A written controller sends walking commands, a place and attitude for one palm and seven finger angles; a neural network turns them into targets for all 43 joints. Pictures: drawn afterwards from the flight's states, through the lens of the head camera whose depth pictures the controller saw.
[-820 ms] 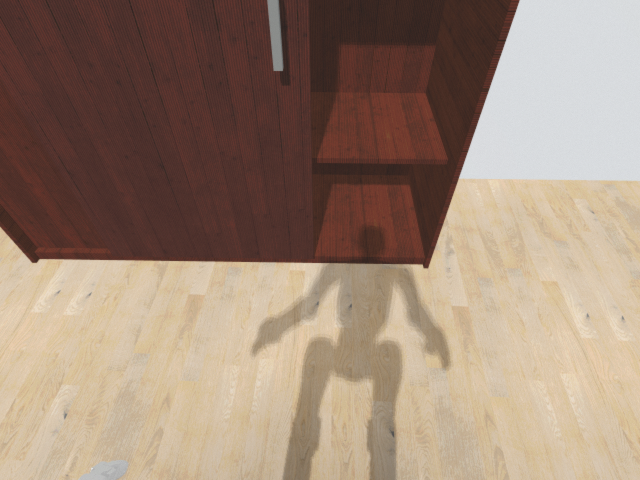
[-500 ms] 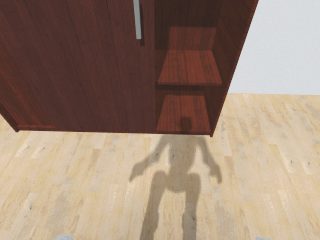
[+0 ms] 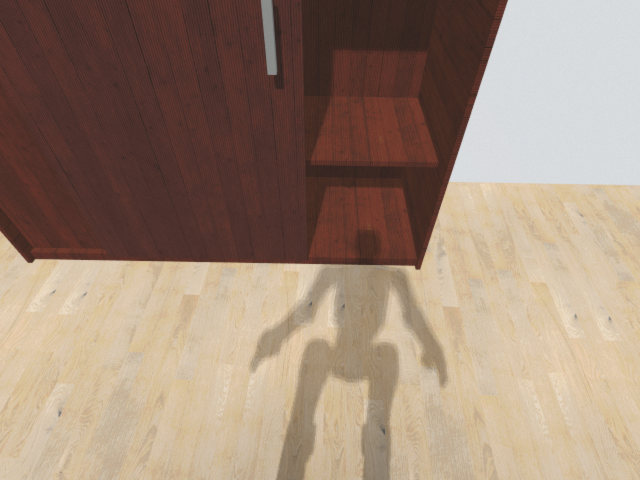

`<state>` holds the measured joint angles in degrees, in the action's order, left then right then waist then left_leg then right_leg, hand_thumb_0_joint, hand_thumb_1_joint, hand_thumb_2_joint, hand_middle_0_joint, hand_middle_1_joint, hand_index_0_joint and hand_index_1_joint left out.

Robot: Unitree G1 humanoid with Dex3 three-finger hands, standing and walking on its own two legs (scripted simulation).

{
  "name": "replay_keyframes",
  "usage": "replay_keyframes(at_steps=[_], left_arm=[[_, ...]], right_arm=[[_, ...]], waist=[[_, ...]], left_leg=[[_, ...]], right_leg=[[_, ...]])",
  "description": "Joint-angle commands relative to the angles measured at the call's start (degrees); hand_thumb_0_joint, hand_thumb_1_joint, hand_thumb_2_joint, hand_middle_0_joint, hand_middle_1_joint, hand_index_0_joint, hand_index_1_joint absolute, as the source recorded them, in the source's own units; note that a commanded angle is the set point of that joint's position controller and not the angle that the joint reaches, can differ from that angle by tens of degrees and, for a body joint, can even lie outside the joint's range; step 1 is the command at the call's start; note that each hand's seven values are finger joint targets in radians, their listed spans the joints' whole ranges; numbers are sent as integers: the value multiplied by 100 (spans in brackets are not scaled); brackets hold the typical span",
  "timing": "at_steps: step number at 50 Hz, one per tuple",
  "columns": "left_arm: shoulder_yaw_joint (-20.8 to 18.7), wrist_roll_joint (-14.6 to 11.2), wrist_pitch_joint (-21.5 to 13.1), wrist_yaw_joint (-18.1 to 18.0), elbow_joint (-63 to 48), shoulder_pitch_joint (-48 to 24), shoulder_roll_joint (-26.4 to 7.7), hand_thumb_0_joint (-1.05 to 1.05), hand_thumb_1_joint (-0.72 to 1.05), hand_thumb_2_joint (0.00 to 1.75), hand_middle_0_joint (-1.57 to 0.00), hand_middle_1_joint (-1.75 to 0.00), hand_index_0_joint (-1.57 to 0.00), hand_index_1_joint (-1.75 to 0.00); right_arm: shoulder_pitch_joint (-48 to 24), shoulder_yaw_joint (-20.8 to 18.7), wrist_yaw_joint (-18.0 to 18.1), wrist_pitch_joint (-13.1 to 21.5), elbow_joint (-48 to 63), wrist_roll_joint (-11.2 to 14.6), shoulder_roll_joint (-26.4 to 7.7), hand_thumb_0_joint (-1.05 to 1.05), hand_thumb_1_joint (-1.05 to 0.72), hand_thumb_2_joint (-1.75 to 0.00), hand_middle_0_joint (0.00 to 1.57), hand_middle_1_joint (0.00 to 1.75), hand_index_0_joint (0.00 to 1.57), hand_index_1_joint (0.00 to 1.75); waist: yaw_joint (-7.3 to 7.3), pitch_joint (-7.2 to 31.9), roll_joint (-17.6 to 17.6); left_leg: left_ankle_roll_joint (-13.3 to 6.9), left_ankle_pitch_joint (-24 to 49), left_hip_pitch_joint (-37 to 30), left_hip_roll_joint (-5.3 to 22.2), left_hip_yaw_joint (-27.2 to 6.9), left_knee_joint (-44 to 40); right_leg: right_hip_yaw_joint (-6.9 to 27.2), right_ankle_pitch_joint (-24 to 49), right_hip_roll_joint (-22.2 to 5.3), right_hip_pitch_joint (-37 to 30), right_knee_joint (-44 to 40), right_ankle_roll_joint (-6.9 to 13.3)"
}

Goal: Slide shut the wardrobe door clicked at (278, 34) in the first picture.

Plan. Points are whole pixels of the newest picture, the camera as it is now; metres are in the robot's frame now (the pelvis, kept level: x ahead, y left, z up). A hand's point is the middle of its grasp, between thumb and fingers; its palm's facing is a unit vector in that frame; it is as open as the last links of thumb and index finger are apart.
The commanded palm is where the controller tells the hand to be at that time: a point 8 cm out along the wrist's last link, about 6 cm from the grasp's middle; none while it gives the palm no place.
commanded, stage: look at it before walking up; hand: left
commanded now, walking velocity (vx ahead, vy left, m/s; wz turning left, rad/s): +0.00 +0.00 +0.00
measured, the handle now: (270, 32) +1.00 +0.18 +0.14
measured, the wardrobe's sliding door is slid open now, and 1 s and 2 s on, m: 0.44 0.44 0.44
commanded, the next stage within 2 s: walk to a spot facing it in 0.62 s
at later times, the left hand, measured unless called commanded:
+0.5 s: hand out of the picture +0.07 +0.25 -0.15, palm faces -0.02 -0.94 -0.34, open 7.4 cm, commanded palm none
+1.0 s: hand out of the picture +0.03 +0.22 -0.19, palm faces +0.03 -0.98 -0.21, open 7.4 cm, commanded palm none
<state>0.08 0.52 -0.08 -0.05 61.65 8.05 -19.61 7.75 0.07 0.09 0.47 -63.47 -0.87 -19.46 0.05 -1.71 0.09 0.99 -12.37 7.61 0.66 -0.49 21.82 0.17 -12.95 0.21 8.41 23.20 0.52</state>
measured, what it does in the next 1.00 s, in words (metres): stands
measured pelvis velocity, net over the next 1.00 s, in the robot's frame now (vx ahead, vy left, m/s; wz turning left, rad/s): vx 0.04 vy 0.02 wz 0.01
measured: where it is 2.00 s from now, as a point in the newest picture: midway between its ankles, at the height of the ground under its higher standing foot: (319, 452)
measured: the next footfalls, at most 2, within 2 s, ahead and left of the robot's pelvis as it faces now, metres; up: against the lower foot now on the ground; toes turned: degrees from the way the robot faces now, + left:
right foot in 1.42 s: +0.32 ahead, -0.10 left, +0.00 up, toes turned -12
left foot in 1.86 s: +0.42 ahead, +0.13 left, +0.00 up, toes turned +8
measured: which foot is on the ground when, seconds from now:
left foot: down 0.00-1.00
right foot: down 0.00-1.00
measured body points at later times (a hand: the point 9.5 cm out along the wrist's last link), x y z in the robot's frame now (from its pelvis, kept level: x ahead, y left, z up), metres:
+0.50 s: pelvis -0.01 +0.01 +0.00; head +0.00 +0.01 +0.45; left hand +0.07 +0.30 -0.13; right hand +0.07 -0.29 -0.13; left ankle -0.01 +0.13 -0.74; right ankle +0.00 -0.11 -0.74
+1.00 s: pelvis +0.04 +0.02 -0.01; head +0.03 +0.02 +0.44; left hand +0.03 +0.27 -0.17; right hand +0.05 -0.24 -0.16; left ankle +0.00 +0.13 -0.74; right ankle +0.00 -0.11 -0.74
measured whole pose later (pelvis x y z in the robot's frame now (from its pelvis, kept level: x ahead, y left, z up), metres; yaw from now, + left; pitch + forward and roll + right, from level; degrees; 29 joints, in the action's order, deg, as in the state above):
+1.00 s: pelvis +0.04 +0.02 -0.01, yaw +0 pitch -1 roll -1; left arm -0.5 1.1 -0.1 0.5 62.3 18.2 -13.1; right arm 15.8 0.3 -0.4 0.3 -63.9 -1.6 -13.6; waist -0.6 1.4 0.6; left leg -0.5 -21.5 11.2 1.5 -0.2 33.5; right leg -0.2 -19.5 0.7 9.2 29.2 -0.1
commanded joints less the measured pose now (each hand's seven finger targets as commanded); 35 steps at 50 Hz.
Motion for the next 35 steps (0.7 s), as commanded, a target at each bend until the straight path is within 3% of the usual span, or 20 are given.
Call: replay_keyframes(at_steps=[1, 35], left_arm=[[-219, 3, -135, -62, -413, -306, -1193, 0, 90, 90, -20, -30, -20, -30], [-203, 15, -151, -61, -318, -200, -1197, 0, 90, 90, -20, -30, -20, -30]], right_arm=[[-331, -200, 78, 137, 400, 29, -1159, 0, -90, -90, 20, 30, 20, 30], [-363, -191, 76, 160, 341, 53, -1196, 0, -90, -90, 20, 30, 20, 30]], waist=[[-18, 293, -47], [-23, 393, -21]], left_leg=[[-244, 694, 17, 587, -463, -340], [-255, 979, -140, 623, -508, -433]], right_leg=[[635, 652, -696, 38, -471, 152], [568, 936, -713, -73, -528, 109]])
